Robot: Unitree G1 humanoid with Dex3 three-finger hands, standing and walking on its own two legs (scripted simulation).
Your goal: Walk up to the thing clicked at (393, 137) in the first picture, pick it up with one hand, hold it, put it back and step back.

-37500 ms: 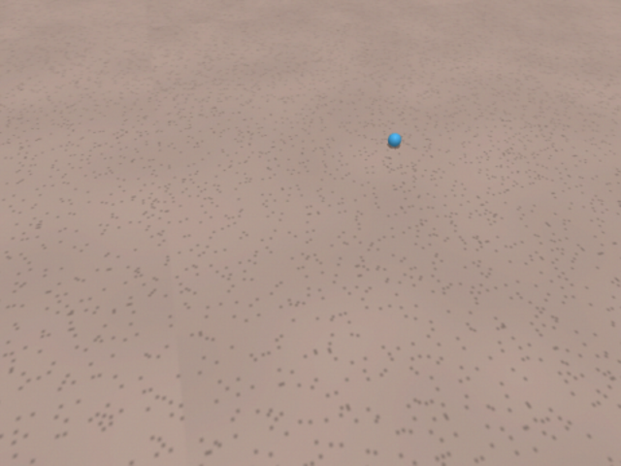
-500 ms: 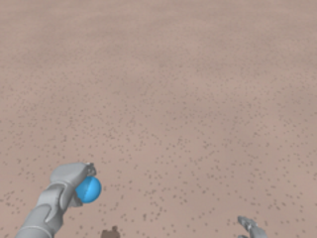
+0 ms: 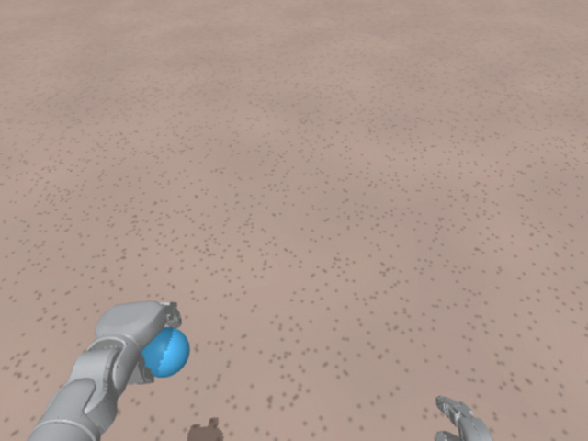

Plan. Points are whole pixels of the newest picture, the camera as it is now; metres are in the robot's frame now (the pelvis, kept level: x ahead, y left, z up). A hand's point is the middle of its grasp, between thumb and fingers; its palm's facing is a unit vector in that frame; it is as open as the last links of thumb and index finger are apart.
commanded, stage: hold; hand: left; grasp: from above
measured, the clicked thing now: (165, 351) +0.30 +0.21 -0.07
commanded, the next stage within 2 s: crouch in 0.14 s
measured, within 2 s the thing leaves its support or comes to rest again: neither
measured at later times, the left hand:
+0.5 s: hand (147, 361) +0.29 +0.23 -0.06, palm faces -0.46 -0.05 -0.89, open 9.9 cm
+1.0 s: hand (186, 377) +0.35 +0.23 -0.30, palm faces -0.42 +0.04 -0.91, open 9.9 cm
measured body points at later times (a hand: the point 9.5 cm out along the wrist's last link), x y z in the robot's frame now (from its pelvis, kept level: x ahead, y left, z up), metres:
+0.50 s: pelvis +0.00 +0.00 +0.00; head +0.02 -0.02 +0.45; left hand +0.31 +0.23 -0.01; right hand +0.15 -0.25 -0.12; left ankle +0.01 +0.13 -0.73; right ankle +0.03 -0.14 -0.73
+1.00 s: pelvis -0.04 +0.01 -0.17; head +0.11 +0.03 +0.25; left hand +0.37 +0.23 -0.25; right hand +0.01 -0.28 -0.29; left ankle +0.01 +0.14 -0.73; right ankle +0.03 -0.14 -0.73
